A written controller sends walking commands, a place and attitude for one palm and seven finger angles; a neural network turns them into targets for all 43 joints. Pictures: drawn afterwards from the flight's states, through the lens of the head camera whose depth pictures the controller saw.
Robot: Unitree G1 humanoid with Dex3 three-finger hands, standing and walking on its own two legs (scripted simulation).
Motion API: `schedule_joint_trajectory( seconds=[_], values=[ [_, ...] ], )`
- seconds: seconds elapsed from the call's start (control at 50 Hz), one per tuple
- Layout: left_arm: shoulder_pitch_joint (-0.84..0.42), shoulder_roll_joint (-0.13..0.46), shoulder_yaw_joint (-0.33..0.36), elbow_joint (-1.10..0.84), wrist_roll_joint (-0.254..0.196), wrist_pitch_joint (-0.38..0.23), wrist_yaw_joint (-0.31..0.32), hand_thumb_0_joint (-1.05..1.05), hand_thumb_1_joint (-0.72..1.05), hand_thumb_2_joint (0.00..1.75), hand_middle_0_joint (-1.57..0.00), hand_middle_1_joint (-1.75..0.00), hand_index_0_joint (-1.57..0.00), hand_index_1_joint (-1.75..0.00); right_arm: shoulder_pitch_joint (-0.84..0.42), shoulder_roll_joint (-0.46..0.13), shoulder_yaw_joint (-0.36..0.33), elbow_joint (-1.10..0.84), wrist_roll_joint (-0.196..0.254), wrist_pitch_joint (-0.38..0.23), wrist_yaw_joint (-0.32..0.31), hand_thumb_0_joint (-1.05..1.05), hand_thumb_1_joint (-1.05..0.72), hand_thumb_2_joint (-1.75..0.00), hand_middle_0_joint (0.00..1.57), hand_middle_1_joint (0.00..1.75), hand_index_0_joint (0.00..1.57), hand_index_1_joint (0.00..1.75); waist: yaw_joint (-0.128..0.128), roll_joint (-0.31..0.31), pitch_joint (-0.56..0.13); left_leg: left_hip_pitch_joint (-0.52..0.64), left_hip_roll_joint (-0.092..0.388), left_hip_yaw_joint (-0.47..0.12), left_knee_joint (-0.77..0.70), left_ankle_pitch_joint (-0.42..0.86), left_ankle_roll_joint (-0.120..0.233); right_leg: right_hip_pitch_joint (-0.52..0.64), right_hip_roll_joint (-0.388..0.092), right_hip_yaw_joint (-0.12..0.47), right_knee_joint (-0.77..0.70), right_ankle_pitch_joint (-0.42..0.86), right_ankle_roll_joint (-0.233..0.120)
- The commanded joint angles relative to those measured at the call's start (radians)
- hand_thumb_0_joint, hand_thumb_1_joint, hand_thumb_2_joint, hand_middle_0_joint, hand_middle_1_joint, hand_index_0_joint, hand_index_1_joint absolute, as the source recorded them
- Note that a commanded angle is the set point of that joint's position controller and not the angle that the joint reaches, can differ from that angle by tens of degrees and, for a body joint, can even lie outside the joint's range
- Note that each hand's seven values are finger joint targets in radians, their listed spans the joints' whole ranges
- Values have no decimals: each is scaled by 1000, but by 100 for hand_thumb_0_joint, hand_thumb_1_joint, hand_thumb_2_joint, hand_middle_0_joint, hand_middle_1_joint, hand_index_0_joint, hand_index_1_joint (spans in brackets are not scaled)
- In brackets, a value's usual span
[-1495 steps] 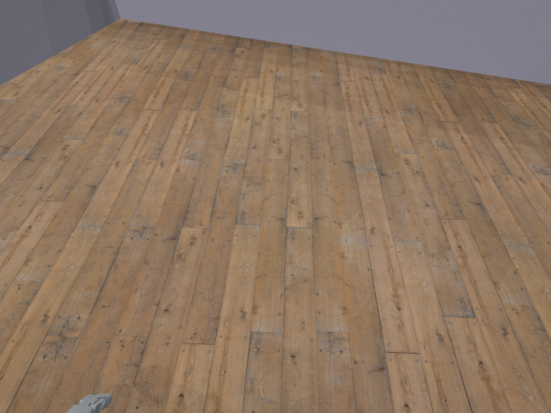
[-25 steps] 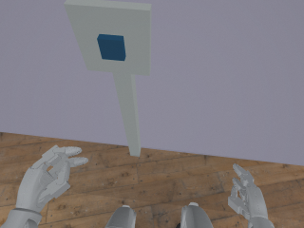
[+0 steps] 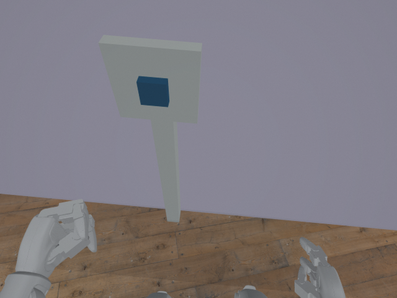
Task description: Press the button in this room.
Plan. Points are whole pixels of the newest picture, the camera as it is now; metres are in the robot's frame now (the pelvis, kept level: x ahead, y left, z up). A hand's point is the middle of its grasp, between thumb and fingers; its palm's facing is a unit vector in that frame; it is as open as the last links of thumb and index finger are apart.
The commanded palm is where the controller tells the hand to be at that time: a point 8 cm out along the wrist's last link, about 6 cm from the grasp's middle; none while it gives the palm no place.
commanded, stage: raise the hand and make a fist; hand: left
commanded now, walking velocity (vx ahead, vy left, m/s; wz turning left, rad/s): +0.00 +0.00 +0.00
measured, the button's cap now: (154, 91) +0.49 +0.14 +0.14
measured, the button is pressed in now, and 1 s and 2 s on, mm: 0 0 0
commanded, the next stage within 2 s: aim a knuckle at the button in 1.04 s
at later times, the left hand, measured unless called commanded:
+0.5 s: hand (86, 211) +0.23 +0.20 +0.12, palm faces +0.00 -1.00 -0.06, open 3.1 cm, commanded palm +0.20 +0.25 +0.13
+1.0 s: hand (88, 207) +0.23 +0.19 +0.13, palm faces +0.01 -1.00 -0.05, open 3.1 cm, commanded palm +0.20 +0.24 +0.14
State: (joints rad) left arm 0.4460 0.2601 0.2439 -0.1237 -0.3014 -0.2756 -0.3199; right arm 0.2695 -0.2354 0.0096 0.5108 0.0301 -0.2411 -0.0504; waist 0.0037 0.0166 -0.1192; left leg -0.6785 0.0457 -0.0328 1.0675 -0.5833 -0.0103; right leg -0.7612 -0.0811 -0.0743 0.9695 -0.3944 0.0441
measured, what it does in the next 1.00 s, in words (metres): stands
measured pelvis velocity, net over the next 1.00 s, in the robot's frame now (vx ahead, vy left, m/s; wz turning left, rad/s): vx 0.00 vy -0.02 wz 0.00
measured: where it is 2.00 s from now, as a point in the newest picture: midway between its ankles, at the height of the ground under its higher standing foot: outside the picture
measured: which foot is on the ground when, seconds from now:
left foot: down 0.00-1.00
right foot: down 0.00-1.00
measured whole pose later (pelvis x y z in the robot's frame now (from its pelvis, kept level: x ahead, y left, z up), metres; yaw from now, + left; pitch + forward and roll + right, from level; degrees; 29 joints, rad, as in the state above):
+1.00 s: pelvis +0.00 -0.02 +0.04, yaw +0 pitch +4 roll -1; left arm 0.28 0.26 0.25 -0.05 -0.31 -0.16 -0.33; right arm 0.28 -0.26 0.05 0.55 0.04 -0.26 -0.08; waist 0.03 0.04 -0.07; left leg -0.39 0.05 -0.02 0.79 -0.47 -0.03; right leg -0.49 -0.07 -0.08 0.74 -0.31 0.03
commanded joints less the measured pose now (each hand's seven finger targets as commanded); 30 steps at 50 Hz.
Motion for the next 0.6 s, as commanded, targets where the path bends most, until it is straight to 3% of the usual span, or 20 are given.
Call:
schedule_joint_trajectory(
  seconds=[0.0, 0.04, 0.1, 0.12, 0.18, 0.22, 0.28, 0.32, 0.42, 0.46, 0.48, 0.54, 0.58],
  values=[
    [-38, 141, 84, -236, -15, -54, 18, 0, 90, 90, -130, -150, -130, -150, -56, -123, -51, -164, 8, -60, -6, 0, -90, -90, 20, 30, 20, 30, 8, 80, -158, 36, -50, 1, -250, 379, 2, 245, 81, -31, -108, 148, -60],
    [-46, 133, 76, -246, -18, -48, 22, 0, 90, 90, -130, -150, -130, -150, -49, -122, -51, -164, 8, -62, -6, 0, -90, -90, 20, 30, 20, 30, 5, 87, -156, 59, -50, 1, -255, 404, 0, 251, 80, -33, -116, 179, -58],
    [-49, 128, 80, -212, -22, -33, 19, 0, 90, 90, -130, -150, -130, -150, -49, -125, -50, -156, 10, -58, -8, 0, -90, -90, 20, 30, 20, 30, -2, 36, -133, 61, -49, 4, -264, 406, 1, 271, 84, -34, -133, 198, -55],
    [-57, 140, 86, -219, -20, -29, 18, 0, 90, 90, -130, -150, -130, -150, -50, -127, -47, -158, 9, -58, -8, 0, -90, -90, 20, 30, 20, 30, 4, 65, -139, 65, -50, 5, -270, 408, 0, 279, 81, -31, -136, 201, -56],
    [-82, 148, 87, -214, -21, -14, 14, 0, 90, 90, -130, -150, -130, -150, -53, -128, -43, -156, 8, -58, -12, 0, -90, -90, 20, 30, 20, 30, 4, 40, -131, 80, -51, 9, -279, 412, 4, 304, 80, -27, -155, 212, -56],
    [-104, 148, 86, -217, -24, -5, 10, 0, 90, 90, -130, -150, -130, -150, -45, -127, -37, -158, 11, -59, -15, 0, -90, -90, 20, 30, 20, 30, 1, 58, -129, 96, -51, 10, -290, 414, 3, 307, 78, -27, -166, 222, -55],
    [-127, 160, 98, -194, -28, 4, 8, 0, 90, 90, -130, -150, -130, -150, -53, -131, -33, -150, 8, -63, -19, 0, -90, -90, 20, 30, 20, 30, 2, 5, -119, 96, -51, 10, -299, 406, 8, 336, 79, -23, -186, 226, -53],
    [-149, 159, 99, -196, -34, 8, 0, 0, 90, 90, -130, -150, -130, -150, -49, -132, -29, -149, 11, -64, -21, 0, -90, -90, 20, 30, 20, 30, 4, 39, -127, 110, -54, 17, -309, 400, 7, 352, 73, -17, -200, 231, -52],
    [-186, 164, 100, -194, -36, 24, -3, 0, 90, 90, -130, -150, -130, -150, -48, -131, -25, -139, 12, -72, -26, 0, -90, -90, 20, 30, 20, 30, 6, 25, -130, 144, -54, 19, -333, 429, 9, 394, 71, -16, -222, 272, -50],
    [-201, 169, 103, -192, -38, 35, -7, 0, 90, 90, -130, -150, -130, -150, -49, -131, -23, -138, 14, -73, -29, 0, -90, -90, 20, 30, 20, 30, 8, 47, -124, 158, -55, 24, -341, 427, 9, 398, 69, -15, -235, 277, -50],
    [-217, 178, 104, -184, -37, 39, -4, 0, 90, 90, -130, -150, -130, -150, -52, -135, -20, -135, 12, -73, -28, 0, -90, -90, 20, 30, 20, 30, 7, 10, -113, 149, -54, 21, -347, 415, 11, 411, 72, -13, -244, 259, -50],
    [-246, 181, 106, -180, -37, 56, -7, 0, 90, 90, -130, -150, -130, -150, -55, -135, -19, -136, 15, -74, -32, 0, -90, -90, 20, 30, 20, 30, 11, 40, -111, 171, -56, 27, -368, 399, 10, 420, 67, -11, -263, 247, -48],
    [-260, 181, 105, -158, -41, 67, -6, 0, 90, 90, -130, -150, -130, -150, -60, -136, -15, -133, 16, -74, -35, 0, -90, -90, 20, 30, 20, 30, 10, 8, -75, 169, -54, 26, -380, 385, 13, 426, 71, -8, -283, 227, -48]
  ],
)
